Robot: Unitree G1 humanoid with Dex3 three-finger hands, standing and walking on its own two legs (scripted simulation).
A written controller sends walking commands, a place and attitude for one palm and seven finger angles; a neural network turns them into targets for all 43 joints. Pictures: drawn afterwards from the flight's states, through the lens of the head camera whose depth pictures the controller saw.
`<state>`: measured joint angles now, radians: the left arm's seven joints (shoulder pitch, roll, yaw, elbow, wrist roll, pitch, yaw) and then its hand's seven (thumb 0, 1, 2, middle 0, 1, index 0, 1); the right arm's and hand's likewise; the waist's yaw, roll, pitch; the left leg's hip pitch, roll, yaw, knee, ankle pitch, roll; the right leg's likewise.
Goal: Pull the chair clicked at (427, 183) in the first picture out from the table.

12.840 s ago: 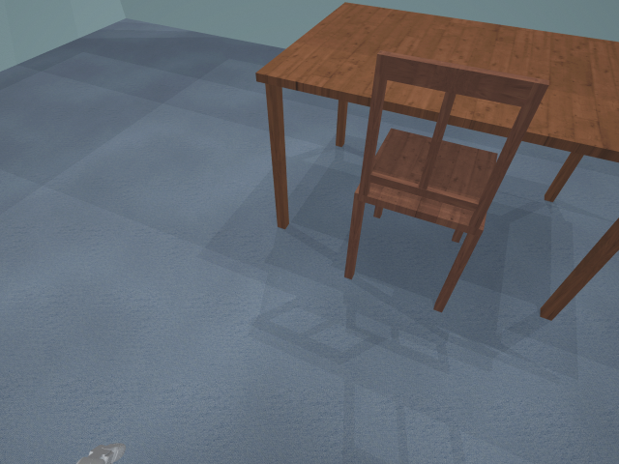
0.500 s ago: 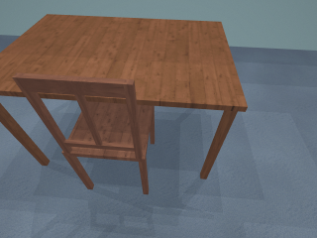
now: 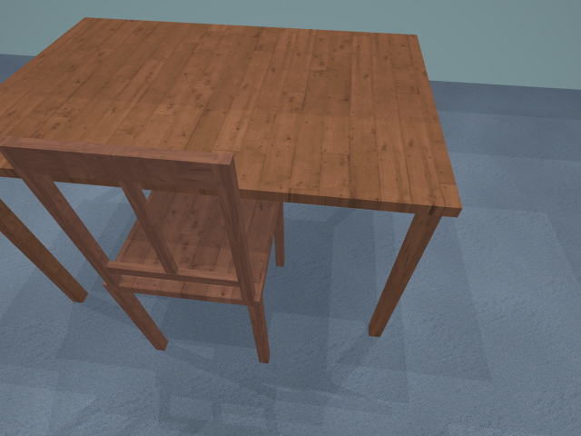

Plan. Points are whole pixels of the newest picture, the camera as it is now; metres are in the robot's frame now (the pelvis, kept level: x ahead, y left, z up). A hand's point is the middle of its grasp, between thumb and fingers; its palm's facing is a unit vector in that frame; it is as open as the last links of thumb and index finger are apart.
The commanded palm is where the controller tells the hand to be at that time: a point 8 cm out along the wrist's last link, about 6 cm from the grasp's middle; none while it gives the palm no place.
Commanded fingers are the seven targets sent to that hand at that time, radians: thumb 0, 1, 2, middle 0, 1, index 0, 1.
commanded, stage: come to a stop and stand still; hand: left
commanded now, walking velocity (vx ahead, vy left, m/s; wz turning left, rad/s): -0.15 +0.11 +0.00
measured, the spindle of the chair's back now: (152, 231) +0.48 +0.30 -0.07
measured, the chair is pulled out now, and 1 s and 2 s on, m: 0.00 0.00 0.00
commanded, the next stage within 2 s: look again from close up in 0.84 s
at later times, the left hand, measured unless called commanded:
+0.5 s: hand out of the picture +0.04 +0.17 -0.16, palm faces +0.04 -0.97 -0.25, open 7.4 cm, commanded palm none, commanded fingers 0.00 0.90 0.90 -0.20 -0.30 -0.20 -0.30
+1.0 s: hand out of the picture -0.02 +0.16 -0.16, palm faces +0.01 -0.98 -0.20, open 7.4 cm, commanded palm none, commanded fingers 0.00 0.90 0.90 -0.20 -0.30 -0.20 -0.30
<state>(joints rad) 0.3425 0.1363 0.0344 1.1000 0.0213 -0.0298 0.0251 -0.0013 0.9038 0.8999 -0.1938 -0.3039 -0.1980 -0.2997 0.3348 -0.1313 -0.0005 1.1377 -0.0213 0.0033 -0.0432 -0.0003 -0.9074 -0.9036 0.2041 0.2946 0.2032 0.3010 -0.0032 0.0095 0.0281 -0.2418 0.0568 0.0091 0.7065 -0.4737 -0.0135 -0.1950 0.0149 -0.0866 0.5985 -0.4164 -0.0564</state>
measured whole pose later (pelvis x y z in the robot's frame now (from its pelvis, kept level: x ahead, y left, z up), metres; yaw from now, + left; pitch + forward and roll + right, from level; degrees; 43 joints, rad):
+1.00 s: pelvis -0.01 -0.01 +0.01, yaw -1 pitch -1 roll +0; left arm 0.31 0.13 0.00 1.11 0.01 -0.04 0.05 0.00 0.90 0.90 -0.20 -0.30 -0.20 -0.30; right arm 0.29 -0.15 0.01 1.13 -0.01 0.01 -0.02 0.00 -0.91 -0.90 0.20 0.29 0.20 0.30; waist 0.00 0.02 0.05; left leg -0.22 0.07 0.05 0.50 -0.26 -0.02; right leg -0.16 0.04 -0.07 0.43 -0.25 -0.05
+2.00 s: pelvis -0.02 +0.04 +0.01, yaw -1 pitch -1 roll +0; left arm 0.34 0.14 -0.01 1.11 0.02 -0.01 0.04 0.00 0.90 0.90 -0.19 -0.30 -0.20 -0.30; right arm 0.27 -0.15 0.01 1.12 -0.01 -0.01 -0.02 0.00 -0.92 -0.90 0.20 0.29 0.20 0.30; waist 0.00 -0.03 0.02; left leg -0.20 -0.03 0.08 0.45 -0.23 0.06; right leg -0.18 -0.05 -0.03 0.46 -0.25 0.03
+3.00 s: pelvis -0.02 +0.03 +0.02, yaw -1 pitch -1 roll +0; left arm 0.35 0.12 -0.01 1.11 0.01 -0.01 0.04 0.00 0.90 0.90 -0.19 -0.30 -0.20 -0.30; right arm 0.29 -0.12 0.01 1.15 -0.01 -0.01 -0.03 0.00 -0.91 -0.90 0.20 0.29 0.20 0.30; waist 0.00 -0.03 0.02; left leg -0.19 -0.01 0.08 0.43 -0.23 0.04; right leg -0.17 -0.03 -0.03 0.44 -0.25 0.02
